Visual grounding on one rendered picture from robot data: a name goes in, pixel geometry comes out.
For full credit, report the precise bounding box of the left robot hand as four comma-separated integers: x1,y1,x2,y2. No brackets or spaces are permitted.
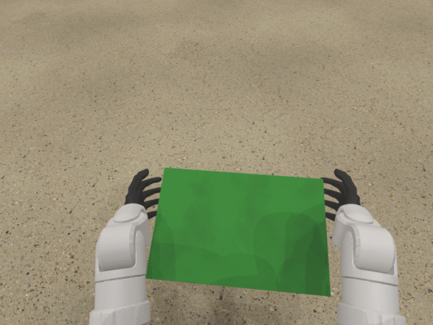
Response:
124,169,162,219

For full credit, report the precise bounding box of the left robot forearm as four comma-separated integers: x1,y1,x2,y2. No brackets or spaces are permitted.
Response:
89,203,151,325

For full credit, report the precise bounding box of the carton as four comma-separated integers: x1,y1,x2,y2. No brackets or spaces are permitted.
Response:
145,168,331,297

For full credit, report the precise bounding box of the right robot hand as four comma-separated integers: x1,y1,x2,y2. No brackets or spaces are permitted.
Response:
320,169,361,221

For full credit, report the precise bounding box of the right robot forearm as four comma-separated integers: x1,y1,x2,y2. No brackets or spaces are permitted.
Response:
332,204,406,325

